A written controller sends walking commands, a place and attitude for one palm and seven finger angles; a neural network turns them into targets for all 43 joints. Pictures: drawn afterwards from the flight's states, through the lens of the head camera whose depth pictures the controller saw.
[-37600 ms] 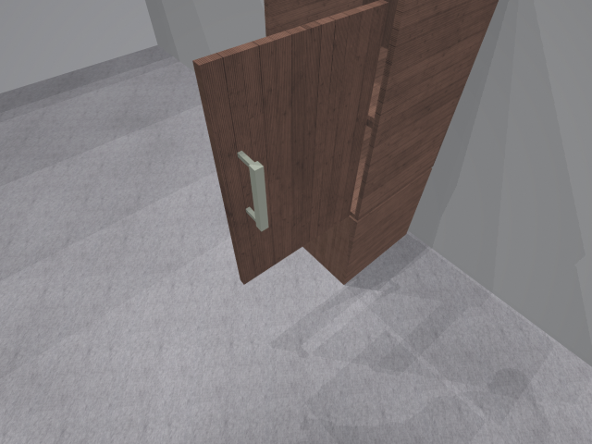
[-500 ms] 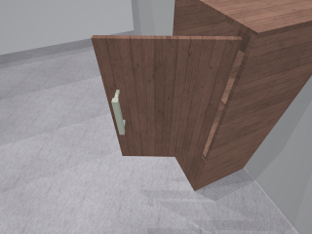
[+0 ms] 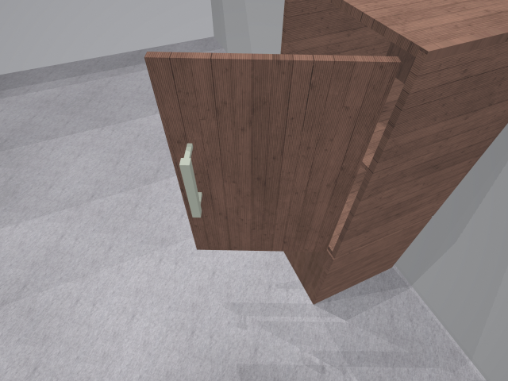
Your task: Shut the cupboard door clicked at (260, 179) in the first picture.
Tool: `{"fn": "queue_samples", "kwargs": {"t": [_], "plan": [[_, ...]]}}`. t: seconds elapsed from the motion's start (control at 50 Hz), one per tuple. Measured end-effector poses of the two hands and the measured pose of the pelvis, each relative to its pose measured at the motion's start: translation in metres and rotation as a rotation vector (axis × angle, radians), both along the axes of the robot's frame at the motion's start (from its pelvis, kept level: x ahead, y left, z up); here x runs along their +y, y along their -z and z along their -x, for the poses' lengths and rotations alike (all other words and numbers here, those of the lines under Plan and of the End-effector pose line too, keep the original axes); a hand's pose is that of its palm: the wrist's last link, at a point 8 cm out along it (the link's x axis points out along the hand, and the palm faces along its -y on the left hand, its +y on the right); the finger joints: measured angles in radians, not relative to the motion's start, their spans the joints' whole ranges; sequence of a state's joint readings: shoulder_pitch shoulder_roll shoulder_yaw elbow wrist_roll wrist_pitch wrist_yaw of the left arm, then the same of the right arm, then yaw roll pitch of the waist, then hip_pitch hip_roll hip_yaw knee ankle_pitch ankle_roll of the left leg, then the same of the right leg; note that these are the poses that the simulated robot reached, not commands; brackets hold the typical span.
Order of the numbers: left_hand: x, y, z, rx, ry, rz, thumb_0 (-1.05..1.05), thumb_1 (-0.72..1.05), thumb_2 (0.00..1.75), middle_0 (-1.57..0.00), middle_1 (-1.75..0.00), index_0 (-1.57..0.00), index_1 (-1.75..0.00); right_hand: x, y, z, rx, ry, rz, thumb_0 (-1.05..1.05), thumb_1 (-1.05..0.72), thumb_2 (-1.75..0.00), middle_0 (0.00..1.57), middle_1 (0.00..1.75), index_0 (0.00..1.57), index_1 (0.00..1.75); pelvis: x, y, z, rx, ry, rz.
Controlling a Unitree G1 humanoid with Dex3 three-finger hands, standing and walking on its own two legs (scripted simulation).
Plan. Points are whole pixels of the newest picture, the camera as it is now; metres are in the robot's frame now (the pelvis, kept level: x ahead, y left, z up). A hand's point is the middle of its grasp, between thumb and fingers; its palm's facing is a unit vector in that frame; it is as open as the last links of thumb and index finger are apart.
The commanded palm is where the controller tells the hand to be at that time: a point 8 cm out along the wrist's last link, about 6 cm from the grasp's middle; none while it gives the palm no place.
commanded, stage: look again from close up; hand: left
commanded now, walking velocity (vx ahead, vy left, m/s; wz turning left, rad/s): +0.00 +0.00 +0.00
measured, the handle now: (193, 182) +0.48 +0.16 -0.01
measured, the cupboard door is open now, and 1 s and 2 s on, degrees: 65 65 65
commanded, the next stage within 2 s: raise the hand and make a fist in 0.34 s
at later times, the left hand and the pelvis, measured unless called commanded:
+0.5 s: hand out of the picture +0.08 +0.19 -0.15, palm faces +0.13 -0.96 -0.24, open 7.3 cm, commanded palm +0.11 +0.23 -0.07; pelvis +0.01 -0.01 +0.00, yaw +0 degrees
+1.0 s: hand out of the picture +0.13 +0.18 -0.05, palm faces +0.07 -1.00 -0.04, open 5.5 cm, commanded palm +0.12 +0.23 -0.05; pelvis -0.07 -0.03 -0.11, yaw +3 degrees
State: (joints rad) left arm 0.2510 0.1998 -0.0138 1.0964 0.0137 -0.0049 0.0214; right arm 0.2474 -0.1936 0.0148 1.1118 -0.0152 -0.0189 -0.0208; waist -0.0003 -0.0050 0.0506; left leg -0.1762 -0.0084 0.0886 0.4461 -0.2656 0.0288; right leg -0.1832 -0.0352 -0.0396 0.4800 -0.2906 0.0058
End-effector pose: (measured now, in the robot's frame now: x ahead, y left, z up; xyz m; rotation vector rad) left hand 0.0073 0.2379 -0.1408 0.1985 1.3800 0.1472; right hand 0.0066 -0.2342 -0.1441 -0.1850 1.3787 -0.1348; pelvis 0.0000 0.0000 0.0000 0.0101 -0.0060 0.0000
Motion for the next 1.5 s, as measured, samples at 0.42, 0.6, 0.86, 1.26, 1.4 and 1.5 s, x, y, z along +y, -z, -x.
{"fn": "queue_samples", "kwargs": {"t": [0.42,0.6,0.86,1.26,1.4,1.5], "plan": [[-0.009,-0.001,-0.032,-0.064,0.000,-0.001,0.00,0.91,0.90,-0.20,-0.30,-0.20,-0.30,-0.007,-0.002,-0.039,-0.066,-0.016,0.002,0.01,-0.91,-0.90,0.20,0.30,0.20,0.30,-0.010,-0.001,-0.012,-0.001,-0.003,-0.002],[-0.002,-0.109,-0.137,-0.949,-0.087,-0.055,0.01,0.91,0.90,-0.23,-0.33,-0.23,-0.33,-0.028,-0.014,-0.081,-0.510,-0.037,0.044,0.01,-0.91,-0.90,0.20,0.30,0.20,0.30,-0.018,0.022,0.001,0.046,-0.061,-0.021],[-0.006,-0.067,-0.096,-1.312,0.064,0.141,0.01,0.90,0.90,-0.42,-0.54,-0.42,-0.54,-0.050,-0.006,-0.158,-0.897,-0.181,0.083,0.02,-0.91,-0.90,0.20,0.30,0.20,0.30,-0.039,0.102,0.058,0.236,-0.031,-0.002],[0.006,-0.104,-0.125,-1.313,0.117,0.143,0.01,0.90,0.90,-0.78,-0.93,-0.78,-0.93,0.003,0.019,-0.077,-0.678,-0.109,0.033,0.02,-0.90,-0.90,0.20,0.30,0.20,0.30,-0.007,0.088,0.062,0.231,-0.030,0.049],[0.012,-0.106,-0.124,-1.338,0.124,0.147,0.01,0.90,0.90,-0.91,-1.07,-0.91,-1.07,0.002,0.012,-0.091,-0.680,-0.158,0.075,0.02,-0.90,-0.90,0.20,0.30,0.20,0.30,0.004,0.088,0.056,0.236,-0.034,0.058],[0.014,-0.110,-0.128,-1.345,0.127,0.156,0.01,0.90,0.90,-1.00,-1.17,-1.00,-1.17,0.010,0.001,-0.113,-0.726,-0.181,0.079,0.02,-0.91,-0.90,0.20,0.30,0.20,0.30,0.008,0.086,0.053,0.232,-0.037,0.064]]}}
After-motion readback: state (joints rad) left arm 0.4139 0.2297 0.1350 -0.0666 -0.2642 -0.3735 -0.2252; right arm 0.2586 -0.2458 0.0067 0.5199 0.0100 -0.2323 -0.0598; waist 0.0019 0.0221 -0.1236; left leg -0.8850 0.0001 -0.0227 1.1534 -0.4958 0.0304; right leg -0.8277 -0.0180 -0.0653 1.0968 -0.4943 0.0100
